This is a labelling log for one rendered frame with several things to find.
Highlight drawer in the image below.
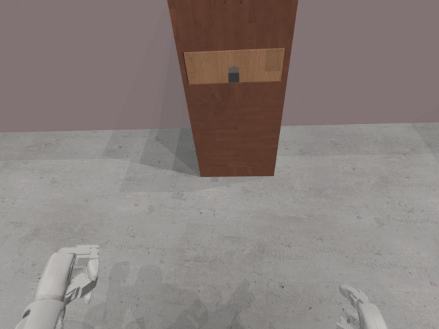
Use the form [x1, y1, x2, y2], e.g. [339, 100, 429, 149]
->
[184, 48, 285, 84]

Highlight left robot forearm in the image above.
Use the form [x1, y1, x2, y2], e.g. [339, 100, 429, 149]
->
[15, 299, 66, 329]

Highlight handle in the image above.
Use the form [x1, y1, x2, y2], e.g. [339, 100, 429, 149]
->
[228, 66, 239, 83]

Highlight cabinet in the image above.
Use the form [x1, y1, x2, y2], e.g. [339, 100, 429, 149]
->
[167, 0, 298, 177]

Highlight right robot hand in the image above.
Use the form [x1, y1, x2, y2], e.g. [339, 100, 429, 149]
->
[336, 284, 389, 329]

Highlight left robot hand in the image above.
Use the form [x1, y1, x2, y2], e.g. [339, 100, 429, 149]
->
[34, 245, 99, 305]

